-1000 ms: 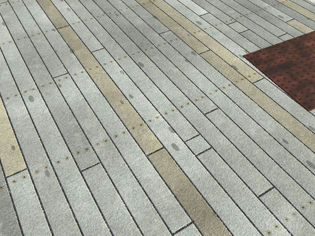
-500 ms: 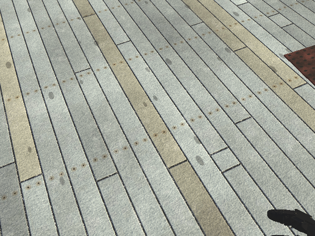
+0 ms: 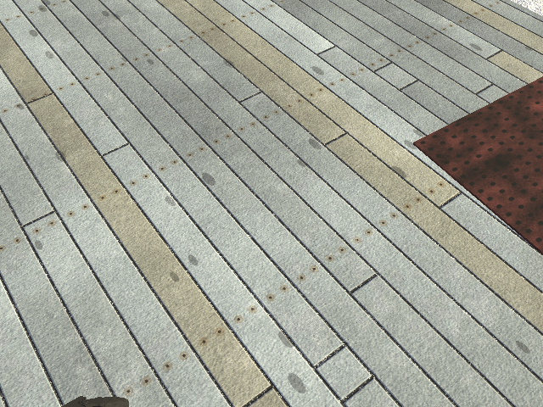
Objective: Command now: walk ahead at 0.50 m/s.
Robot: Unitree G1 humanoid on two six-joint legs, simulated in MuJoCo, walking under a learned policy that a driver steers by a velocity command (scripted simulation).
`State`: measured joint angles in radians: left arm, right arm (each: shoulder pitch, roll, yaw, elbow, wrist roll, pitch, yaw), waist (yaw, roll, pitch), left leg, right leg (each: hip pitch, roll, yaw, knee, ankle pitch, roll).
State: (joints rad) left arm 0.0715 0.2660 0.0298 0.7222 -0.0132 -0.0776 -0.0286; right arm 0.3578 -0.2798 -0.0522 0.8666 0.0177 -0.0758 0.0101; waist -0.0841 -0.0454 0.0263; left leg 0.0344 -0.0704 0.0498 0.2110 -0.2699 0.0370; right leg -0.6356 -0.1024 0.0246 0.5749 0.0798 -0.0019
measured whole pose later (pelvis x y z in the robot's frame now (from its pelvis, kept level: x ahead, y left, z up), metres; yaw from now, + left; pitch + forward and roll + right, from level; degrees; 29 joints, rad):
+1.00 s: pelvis +0.50 +0.01 +0.00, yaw -10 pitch +1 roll +2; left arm 0.16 0.28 0.07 0.74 -0.01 0.02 0.00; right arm 0.15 -0.27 -0.06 0.87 -0.01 -0.04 -0.03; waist -0.02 -0.03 0.08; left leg -0.14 0.00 0.22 0.33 -0.20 0.04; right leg -0.57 -0.08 -0.01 0.76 -0.15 0.03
